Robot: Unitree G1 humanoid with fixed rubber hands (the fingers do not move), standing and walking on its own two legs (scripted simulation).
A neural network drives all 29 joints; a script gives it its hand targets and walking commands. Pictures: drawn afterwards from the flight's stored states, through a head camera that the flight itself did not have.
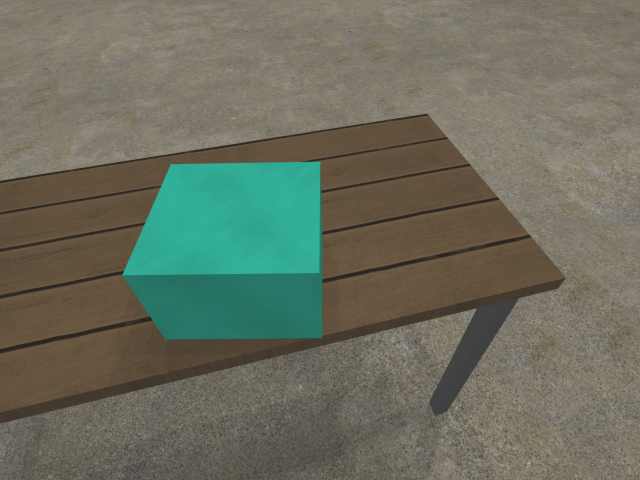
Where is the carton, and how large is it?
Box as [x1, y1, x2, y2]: [122, 162, 321, 339]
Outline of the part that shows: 319,162 212,163 170,165 122,275 165,339 321,337 321,201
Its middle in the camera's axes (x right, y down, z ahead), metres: -0.12 +0.02 +0.59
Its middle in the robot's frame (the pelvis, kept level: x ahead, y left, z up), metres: +0.44 +0.12 +0.03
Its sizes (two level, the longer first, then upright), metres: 0.235 0.217 0.160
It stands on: a table, 0.72 m high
